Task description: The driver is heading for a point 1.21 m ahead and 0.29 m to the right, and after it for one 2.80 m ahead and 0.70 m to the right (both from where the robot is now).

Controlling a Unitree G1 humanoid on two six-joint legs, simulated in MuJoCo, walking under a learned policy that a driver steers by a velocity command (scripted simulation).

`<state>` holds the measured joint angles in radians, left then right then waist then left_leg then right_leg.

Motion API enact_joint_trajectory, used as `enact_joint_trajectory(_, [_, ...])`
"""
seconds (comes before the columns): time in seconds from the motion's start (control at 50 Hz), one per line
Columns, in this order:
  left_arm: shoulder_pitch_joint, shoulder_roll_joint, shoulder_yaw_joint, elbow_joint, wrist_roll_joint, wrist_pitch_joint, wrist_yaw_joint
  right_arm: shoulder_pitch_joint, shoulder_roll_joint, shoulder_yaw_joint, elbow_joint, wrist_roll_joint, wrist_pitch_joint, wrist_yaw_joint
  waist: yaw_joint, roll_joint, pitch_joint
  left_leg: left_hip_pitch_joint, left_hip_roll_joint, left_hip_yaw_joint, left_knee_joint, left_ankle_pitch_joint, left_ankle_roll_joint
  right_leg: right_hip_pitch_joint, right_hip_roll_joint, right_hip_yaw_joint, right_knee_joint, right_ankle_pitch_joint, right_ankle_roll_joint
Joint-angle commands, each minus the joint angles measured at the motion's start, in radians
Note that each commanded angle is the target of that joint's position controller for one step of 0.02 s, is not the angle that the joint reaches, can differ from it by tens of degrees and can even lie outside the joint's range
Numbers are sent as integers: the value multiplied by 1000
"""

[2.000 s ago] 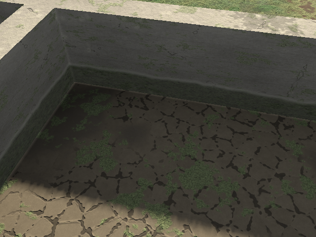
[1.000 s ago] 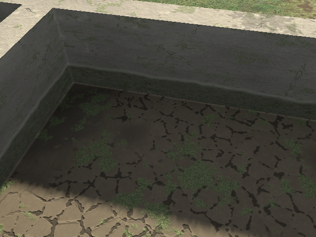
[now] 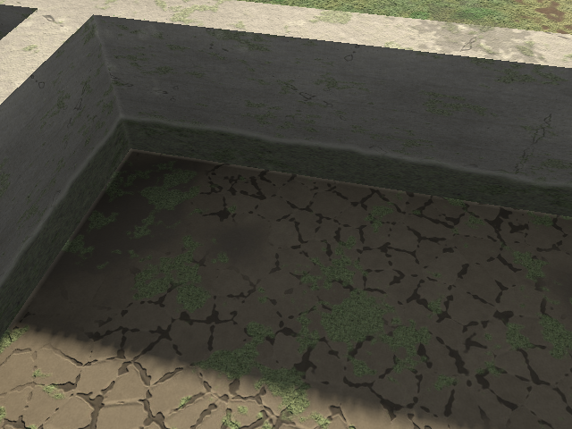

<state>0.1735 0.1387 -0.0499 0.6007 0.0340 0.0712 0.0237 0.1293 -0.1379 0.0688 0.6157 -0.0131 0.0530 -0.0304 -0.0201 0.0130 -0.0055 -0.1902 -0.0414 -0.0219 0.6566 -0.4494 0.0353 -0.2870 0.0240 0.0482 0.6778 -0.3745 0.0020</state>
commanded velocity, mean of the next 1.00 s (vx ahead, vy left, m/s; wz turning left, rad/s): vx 0.50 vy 0.00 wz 0.00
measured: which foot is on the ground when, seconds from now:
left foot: down 0.00-1.00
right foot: down 0.00-1.00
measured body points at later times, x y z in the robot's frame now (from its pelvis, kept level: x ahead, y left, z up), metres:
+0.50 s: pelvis +0.00 +0.00 +0.00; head +0.00 +0.00 +0.45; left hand +0.18 +0.20 -0.09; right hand +0.18 -0.20 -0.09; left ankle -0.06 +0.10 -0.72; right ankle -0.01 -0.12 -0.72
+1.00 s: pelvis +0.00 +0.00 +0.00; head +0.00 +0.00 +0.45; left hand +0.18 +0.19 -0.09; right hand +0.18 -0.20 -0.09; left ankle -0.06 +0.10 -0.72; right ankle -0.01 -0.12 -0.72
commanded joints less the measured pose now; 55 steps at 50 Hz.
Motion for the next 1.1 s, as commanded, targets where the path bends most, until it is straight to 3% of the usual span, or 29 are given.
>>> enact_joint_trajectory(0.02, [-58, 60, 17, -88, 0, -17, 1, -76, -57, -15, -90, 2, -14, -3, 3, 1, -51, -112, 41, -40, -123, 322, 8, 125, -13, 15, -52, 324, -41])
enact_joint_trajectory(0.12, [-52, 63, 17, -85, 1, -18, 1, -71, -58, -15, -89, 1, -14, -3, 2, -3, -53, -112, 39, -38, -123, 316, 9, 128, -16, 18, -52, 334, -42])
enact_joint_trajectory(0.14, [-84, 80, 20, -105, 1, -8, 1, -113, -45, -15, -110, -11, -17, 10, -14, -20, -21, -113, 39, -13, -79, 423, 5, 88, -42, 42, -50, 522, -48])
enact_joint_trajectory(0.16, [-46, 68, 20, -82, 2, -16, 3, -42, -53, -15, -81, -3, -19, -1, -3, -12, -113, -88, 37, -30, -108, 332, 4, 158, -22, 23, -47, 374, -47])
enact_joint_trajectory(0.2, [-57, 59, 16, -88, 0, -17, 2, -70, -57, -15, -87, 1, -16, -3, 3, -2, -65, -108, 40, -36, -120, 320, 6, 133, -15, 17, -53, 335, -42])
enact_joint_trajectory(0.32, [-53, 62, 17, -85, 1, -18, 1, -70, -58, -15, -89, 1, -14, -3, 3, -1, -53, -112, 40, -36, -123, 315, 9, 127, -15, 18, -52, 332, -42])
enact_joint_trajectory(0.34, [-85, 80, 20, -105, 2, -8, 1, -112, -45, -15, -110, -11, -17, 9, -14, -19, -21, -113, 40, -11, -79, 422, 4, 88, -41, 42, -50, 520, -48])
enact_joint_trajectory(0.36, [-46, 68, 20, -82, 2, -16, 3, -41, -53, -15, -81, -3, -19, -1, -3, -12, -113, -88, 37, -29, -108, 330, 4, 157, -21, 23, -47, 372, -47])
enact_joint_trajectory(0.38, [-53, 61, 17, -87, 0, -17, 2, -60, -57, -15, -83, 1, -18, -2, 1, -6, -74, -106, 39, -32, -117, 320, 5, 140, -16, 17, -50, 347, -44])
enact_joint_trajectory(0.44, [-58, 60, 17, -87, 0, -17, 1, -74, -57, -15, -89, 2, -14, -4, 3, 1, -51, -112, 42, -36, -123, 320, 8, 124, -12, 16, -52, 324, -41])
enact_joint_trajectory(0.54, [-53, 62, 17, -85, 0, -18, 1, -69, -58, -15, -89, 1, -15, -3, 2, -3, -52, -112, 41, -35, -122, 312, 8, 126, -15, 19, -52, 333, -43])
enact_joint_trajectory(0.56, [-85, 80, 20, -105, 1, -8, 1, -111, -45, -15, -110, -12, -18, 9, -14, -20, -20, -113, 41, -10, -78, 420, 4, 86, -41, 43, -50, 522, -49])
enact_joint_trajectory(0.58, [-47, 68, 20, -82, 2, -16, 3, -40, -53, -15, -81, -3, -19, -1, -3, -12, -113, -87, 38, -27, -108, 328, 4, 156, -21, 24, -47, 374, -48])
enact_joint_trajectory(0.6, [-53, 61, 17, -87, 0, -17, 2, -59, -57, -15, -83, 1, -18, -2, 1, -7, -74, -105, 39, -30, -116, 318, 4, 139, -16, 18, -50, 348, -44])
enact_joint_trajectory(0.66, [-58, 60, 17, -87, 0, -17, 1, -73, -57, -15, -89, 2, -14, -4, 3, 1, -51, -111, 43, -34, -123, 319, 7, 123, -12, 17, -52, 326, -42])
enact_joint_trajectory(0.76, [-53, 62, 17, -85, 0, -18, 1, -68, -58, -15, -88, 1, -15, -4, 2, -3, -53, -111, 41, -33, -122, 312, 8, 126, -14, 19, -52, 335, -43])
enact_joint_trajectory(0.78, [-85, 80, 20, -105, 1, -8, 1, -110, -45, -15, -109, -12, -18, 9, -14, -19, -20, -113, 41, -8, -78, 420, 4, 86, -41, 44, -50, 523, -49])
enact_joint_trajectory(0.8, [-47, 68, 20, -82, 2, -16, 3, -39, -53, -15, -81, -4, -19, -1, -3, -12, -113, -87, 38, -25, -107, 328, 3, 155, -20, 24, -47, 375, -48])
enact_joint_trajectory(0.82, [-53, 61, 17, -87, 0, -17, 2, -58, -57, -15, -83, 1, -18, -2, 1, -7, -74, -105, 40, -28, -116, 317, 4, 138, -15, 19, -50, 349, -45])
enact_joint_trajectory(0.88, [-58, 60, 17, -87, 0, -17, 1, -72, -57, -15, -89, 2, -14, -4, 3, 1, -51, -111, 43, -32, -122, 318, 7, 122, -11, 17, -52, 326, -42])
enact_joint_trajectory(0.98, [-53, 62, 17, -85, 0, -18, 1, -67, -58, -15, -88, 1, -15, -4, 2, -3, -53, -111, 42, -31, -122, 311, 8, 125, -14, 20, -52, 335, -43])
enact_joint_trajectory(1.0, [-86, 80, 20, -105, 1, -8, 1, -110, -45, -15, -109, -12, -18, 9, -14, -19, -20, -113, 42, -6, -78, 419, 3, 85, -41, 45, -50, 524, -49])
enact_joint_trajectory(1.02, [-38, 65, 18, -78, 3, -16, 3, -28, -52, -14, -75, -3, -19, -1, -3, -14, -117, -83, 41, -27, -113, 312, 3, 157, -21, 29, -54, 360, -50])
enact_joint_trajectory(1.06, [-36, 48, 12, -75, 1, -17, 1, -42, -56, -12, -69, 3, -15, -5, 3, -8, -50, -105, 48, -41, -150, 274, 5, 129, -19, 36, -85, 291, -48])
enact_joint_trajectory(1.08, [-79, 60, 11, -98, 3, -9, 0, -92, -42, -10, -91, -11, -17, 7, -13, -17, 3, -101, 53, -28, -121, 394, 3, 70, -44, 62, -90, 471, -53])
enact_joint_trajectory(1.1, [-74, 52, 8, -94, 9, -7, 1, -62, -32, -7, -76, -16, -18, 12, -19, -14, -47, -65, 62, -35, -140, 413, -1, 91, -52, 68, -101, 491, -53])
